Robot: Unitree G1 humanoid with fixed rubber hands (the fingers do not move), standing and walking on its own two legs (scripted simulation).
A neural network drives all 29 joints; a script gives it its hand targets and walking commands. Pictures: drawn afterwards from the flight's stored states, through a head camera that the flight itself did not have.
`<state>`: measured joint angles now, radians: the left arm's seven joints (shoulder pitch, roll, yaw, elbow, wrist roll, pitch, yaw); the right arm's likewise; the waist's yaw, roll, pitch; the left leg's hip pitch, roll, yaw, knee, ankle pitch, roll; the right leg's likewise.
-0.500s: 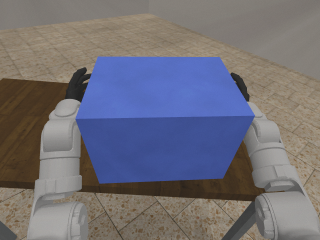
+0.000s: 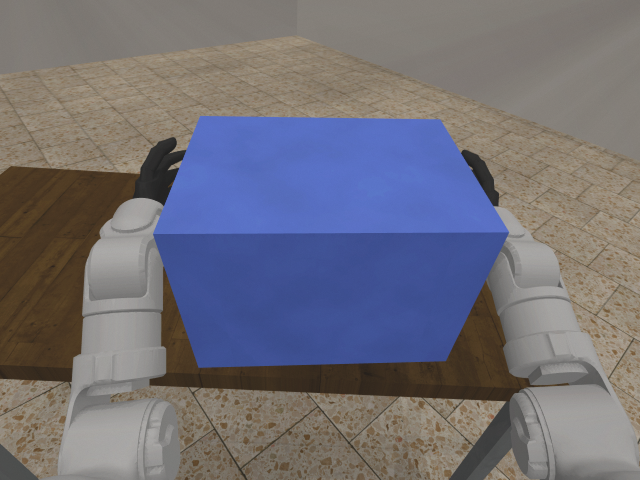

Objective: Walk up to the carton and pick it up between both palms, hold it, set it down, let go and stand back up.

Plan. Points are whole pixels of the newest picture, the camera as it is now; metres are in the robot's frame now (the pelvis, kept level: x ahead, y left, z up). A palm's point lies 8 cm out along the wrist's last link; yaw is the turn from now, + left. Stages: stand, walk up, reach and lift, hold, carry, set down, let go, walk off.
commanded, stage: hold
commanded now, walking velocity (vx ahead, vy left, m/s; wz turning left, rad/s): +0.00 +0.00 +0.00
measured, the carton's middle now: (323, 239) +0.34 +0.01 +0.18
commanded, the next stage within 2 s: none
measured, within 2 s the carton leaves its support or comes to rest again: neither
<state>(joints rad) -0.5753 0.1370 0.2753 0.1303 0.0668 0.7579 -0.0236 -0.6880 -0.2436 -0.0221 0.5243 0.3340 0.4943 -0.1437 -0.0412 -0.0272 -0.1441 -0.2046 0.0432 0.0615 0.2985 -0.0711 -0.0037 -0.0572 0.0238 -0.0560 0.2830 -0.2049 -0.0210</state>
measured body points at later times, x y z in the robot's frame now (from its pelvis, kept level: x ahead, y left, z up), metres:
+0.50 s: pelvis +0.00 +0.01 +0.00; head -0.06 +0.03 +0.45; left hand +0.37 +0.20 +0.22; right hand +0.38 -0.19 +0.21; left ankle +0.06 +0.12 -0.75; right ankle -0.03 -0.10 -0.75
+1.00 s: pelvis -0.01 +0.01 +0.00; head -0.07 +0.02 +0.45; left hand +0.36 +0.20 +0.22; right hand +0.37 -0.19 +0.21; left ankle +0.06 +0.12 -0.75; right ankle -0.03 -0.10 -0.75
